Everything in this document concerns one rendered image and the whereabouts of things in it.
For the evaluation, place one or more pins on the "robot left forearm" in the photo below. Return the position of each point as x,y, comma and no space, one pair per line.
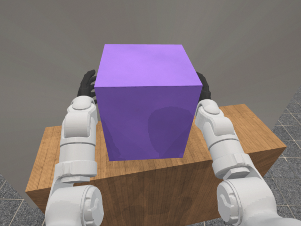
77,145

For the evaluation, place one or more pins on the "left robot hand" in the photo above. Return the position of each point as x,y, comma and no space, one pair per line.
86,87

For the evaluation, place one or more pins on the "right robot upper arm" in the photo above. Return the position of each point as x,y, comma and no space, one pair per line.
249,202

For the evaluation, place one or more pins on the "right robot hand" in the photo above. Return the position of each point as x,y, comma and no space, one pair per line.
205,93

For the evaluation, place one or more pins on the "pedestal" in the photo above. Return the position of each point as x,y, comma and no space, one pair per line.
158,192

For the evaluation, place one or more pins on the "left robot upper arm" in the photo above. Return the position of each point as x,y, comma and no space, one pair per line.
75,206

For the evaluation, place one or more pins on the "robot right forearm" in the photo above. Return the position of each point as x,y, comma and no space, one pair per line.
229,159

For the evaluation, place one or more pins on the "carton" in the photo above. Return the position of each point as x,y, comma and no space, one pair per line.
147,95

